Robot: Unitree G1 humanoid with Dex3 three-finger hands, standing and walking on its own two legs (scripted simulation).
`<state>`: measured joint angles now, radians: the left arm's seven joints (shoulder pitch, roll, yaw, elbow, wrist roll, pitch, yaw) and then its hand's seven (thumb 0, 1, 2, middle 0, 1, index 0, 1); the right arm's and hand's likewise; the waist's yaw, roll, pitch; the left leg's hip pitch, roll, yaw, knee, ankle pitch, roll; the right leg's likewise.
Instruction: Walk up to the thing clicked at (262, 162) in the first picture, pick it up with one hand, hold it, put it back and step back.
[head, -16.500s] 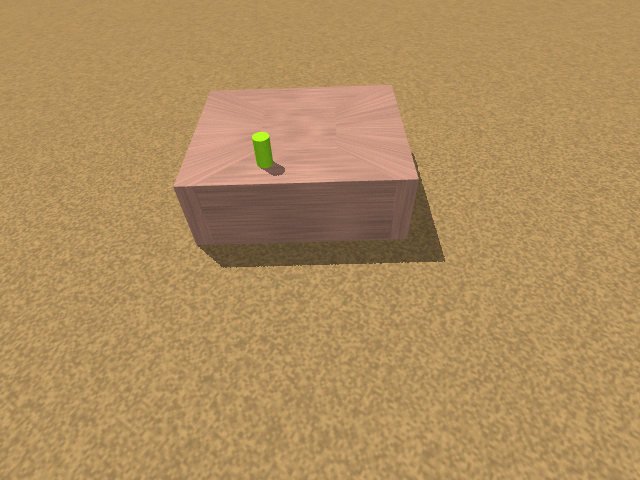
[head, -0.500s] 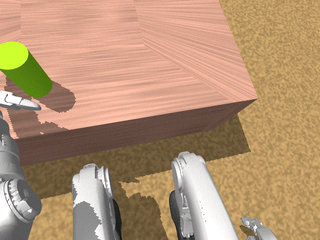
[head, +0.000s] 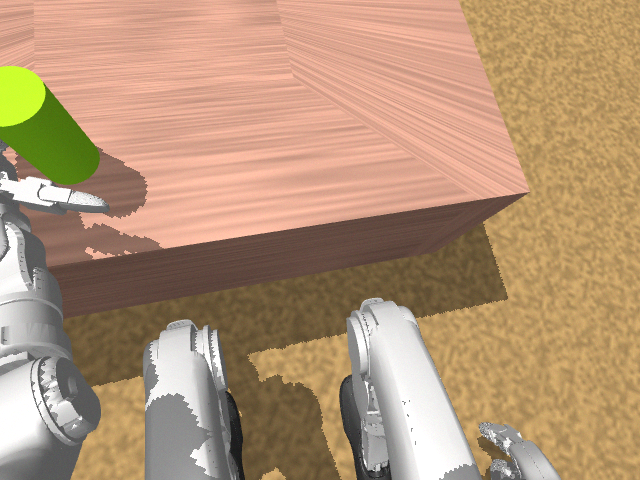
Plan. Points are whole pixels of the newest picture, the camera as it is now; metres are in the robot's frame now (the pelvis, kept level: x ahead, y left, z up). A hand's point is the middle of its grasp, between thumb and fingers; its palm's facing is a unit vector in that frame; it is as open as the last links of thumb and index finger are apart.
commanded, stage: close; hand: left
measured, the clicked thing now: (43, 132) +0.52 +0.28 -0.01
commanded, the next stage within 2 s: settle in 0.78 s
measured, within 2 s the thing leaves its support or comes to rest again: leaves its support in 1.18 s
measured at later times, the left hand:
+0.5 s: hand (47, 140) +0.51 +0.27 -0.01, palm faces +0.30 -0.95 -0.02, open 12.0 cm
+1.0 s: hand (50, 135) +0.52 +0.27 -0.01, palm faces +0.29 -0.96 -0.02, open 9.0 cm
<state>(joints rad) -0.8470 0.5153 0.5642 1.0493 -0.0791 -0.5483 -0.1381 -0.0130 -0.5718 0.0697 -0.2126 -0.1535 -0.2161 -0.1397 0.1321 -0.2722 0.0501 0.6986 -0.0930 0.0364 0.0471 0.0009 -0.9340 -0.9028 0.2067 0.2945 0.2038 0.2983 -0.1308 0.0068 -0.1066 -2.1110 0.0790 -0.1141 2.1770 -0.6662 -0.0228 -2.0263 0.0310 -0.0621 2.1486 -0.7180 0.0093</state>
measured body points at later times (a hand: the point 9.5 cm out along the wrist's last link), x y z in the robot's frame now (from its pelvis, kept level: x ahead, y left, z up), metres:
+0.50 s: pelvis +0.00 +0.00 -0.01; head +0.22 +0.05 +0.38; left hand +0.49 +0.32 -0.01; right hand +0.07 -0.27 -0.13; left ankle +0.08 +0.14 -0.37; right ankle +0.08 -0.12 -0.37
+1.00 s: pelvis -0.01 +0.00 -0.02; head +0.22 +0.05 +0.37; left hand +0.50 +0.32 -0.01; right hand +0.07 -0.27 -0.14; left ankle +0.08 +0.14 -0.37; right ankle +0.08 -0.12 -0.37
